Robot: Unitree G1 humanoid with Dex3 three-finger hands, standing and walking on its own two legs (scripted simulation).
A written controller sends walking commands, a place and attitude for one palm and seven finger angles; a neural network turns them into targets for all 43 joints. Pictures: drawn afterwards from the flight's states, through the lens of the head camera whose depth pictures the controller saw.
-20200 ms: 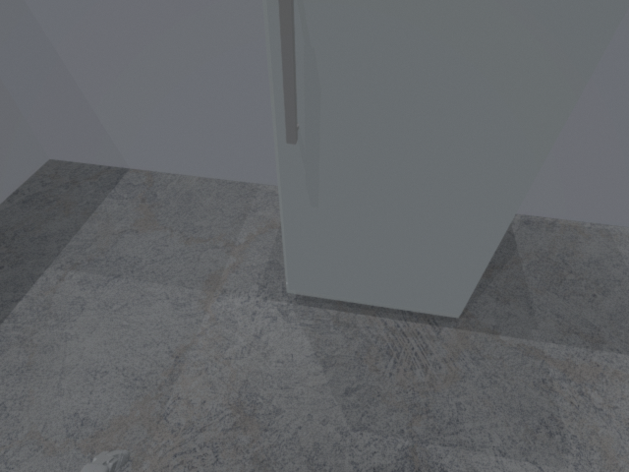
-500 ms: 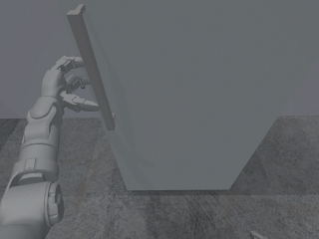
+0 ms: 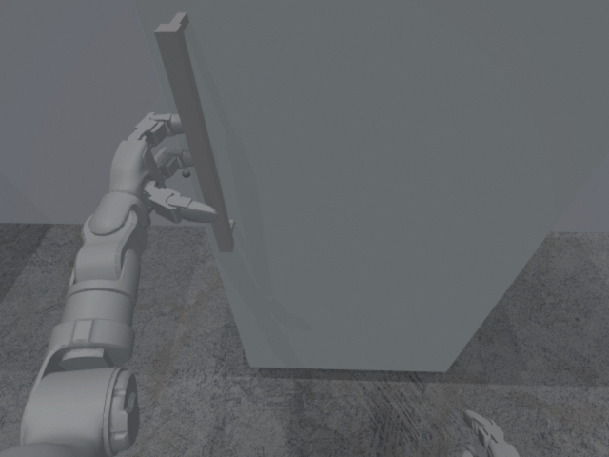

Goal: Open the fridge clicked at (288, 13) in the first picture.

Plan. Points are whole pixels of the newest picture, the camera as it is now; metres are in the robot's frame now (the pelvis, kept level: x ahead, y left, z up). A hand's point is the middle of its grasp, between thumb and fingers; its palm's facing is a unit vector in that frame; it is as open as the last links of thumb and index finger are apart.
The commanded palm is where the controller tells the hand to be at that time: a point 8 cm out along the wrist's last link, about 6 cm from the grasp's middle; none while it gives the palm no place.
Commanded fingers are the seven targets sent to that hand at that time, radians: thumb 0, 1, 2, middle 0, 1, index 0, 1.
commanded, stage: slide the fingers in behind the handle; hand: left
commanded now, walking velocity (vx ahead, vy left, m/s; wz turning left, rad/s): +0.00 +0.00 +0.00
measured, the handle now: (208, 156) +0.46 +0.16 +0.16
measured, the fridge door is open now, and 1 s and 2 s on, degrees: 0 0 0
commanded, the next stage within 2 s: grip the handle and tug to test in 1.26 s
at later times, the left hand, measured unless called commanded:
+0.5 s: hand (206, 172) +0.41 +0.15 +0.18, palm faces +0.03 -1.00 -0.01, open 14.0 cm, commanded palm +0.38 +0.20 +0.17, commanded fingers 0.00 -0.50 0.30 -0.30 -1.20 -0.30 -1.20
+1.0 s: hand (216, 170) +0.42 +0.14 +0.18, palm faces +0.02 -1.00 +0.01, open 13.8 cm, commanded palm +0.39 +0.19 +0.17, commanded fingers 0.00 -0.50 0.30 -0.30 -1.20 -0.30 -1.20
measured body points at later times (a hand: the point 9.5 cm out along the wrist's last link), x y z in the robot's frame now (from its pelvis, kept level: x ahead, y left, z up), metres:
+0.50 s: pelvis +0.01 -0.01 +0.00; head +0.01 -0.02 +0.45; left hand +0.41 +0.21 +0.18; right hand +0.15 -0.25 -0.10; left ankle -0.02 +0.10 -0.74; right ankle +0.01 -0.12 -0.74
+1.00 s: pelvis -0.01 -0.01 +0.00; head +0.00 -0.02 +0.45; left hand +0.41 +0.19 +0.18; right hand +0.13 -0.25 -0.11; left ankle -0.02 +0.10 -0.74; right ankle +0.01 -0.12 -0.74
